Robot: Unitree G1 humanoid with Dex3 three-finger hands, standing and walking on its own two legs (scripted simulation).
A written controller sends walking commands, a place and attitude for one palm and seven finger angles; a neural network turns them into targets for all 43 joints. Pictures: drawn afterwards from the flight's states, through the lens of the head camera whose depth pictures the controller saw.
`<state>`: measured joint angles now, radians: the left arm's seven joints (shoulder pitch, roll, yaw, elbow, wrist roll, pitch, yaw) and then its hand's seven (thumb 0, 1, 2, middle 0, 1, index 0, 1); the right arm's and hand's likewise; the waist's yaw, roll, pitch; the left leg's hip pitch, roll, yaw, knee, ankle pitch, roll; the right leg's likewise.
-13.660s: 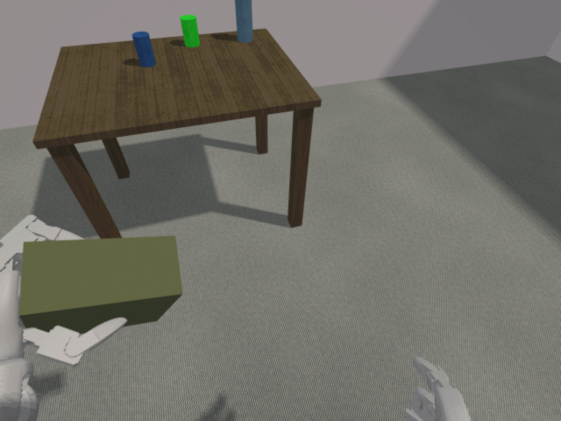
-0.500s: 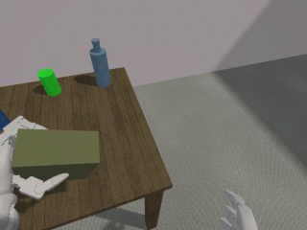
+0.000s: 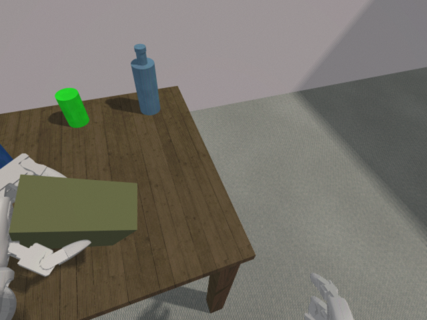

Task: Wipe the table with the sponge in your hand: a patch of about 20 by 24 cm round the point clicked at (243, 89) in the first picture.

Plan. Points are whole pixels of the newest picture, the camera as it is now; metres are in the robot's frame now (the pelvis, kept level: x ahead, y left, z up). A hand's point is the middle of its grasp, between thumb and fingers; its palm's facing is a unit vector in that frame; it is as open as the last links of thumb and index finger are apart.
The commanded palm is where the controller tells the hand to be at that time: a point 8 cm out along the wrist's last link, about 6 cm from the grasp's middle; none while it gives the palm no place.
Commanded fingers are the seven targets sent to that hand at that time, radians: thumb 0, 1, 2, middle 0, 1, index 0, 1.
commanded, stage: look again from close up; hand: left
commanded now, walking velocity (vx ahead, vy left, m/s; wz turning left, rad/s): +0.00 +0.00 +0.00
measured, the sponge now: (93, 217) +0.23 +0.20 +0.13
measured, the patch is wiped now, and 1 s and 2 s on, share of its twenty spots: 0.00 0.00 0.00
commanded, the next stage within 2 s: come to a stop and stand still in 0.32 s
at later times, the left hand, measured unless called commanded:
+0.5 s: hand (75, 230) +0.21 +0.21 +0.13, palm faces +0.27 -0.87 -0.42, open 10.6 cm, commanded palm +0.15 +0.25 +0.17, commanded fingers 0.00 0.10 1.30 -1.20 -1.60 -1.20 -1.60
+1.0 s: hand (44, 216) +0.22 +0.26 +0.13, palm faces +0.31 -0.85 -0.43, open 10.6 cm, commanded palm +0.16 +0.29 +0.17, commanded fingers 0.00 0.10 1.30 -1.20 -1.60 -1.20 -1.60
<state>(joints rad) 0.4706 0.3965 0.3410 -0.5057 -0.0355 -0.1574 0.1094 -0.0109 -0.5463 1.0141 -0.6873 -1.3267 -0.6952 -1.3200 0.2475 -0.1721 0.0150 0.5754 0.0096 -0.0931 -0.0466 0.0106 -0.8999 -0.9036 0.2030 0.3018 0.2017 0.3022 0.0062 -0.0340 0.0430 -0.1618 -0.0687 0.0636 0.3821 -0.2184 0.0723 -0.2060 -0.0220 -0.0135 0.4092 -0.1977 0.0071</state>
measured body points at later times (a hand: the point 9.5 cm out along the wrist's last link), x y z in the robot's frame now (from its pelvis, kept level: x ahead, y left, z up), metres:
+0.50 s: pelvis -0.01 -0.03 +0.00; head +0.02 +0.00 +0.45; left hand +0.19 +0.26 +0.16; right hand +0.15 -0.27 -0.07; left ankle -0.01 +0.06 -0.74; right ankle +0.01 -0.13 -0.74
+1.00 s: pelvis +0.01 +0.01 -0.01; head +0.04 +0.04 +0.44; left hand +0.20 +0.31 +0.16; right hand +0.17 -0.21 -0.08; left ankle -0.01 +0.06 -0.74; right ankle +0.01 -0.13 -0.74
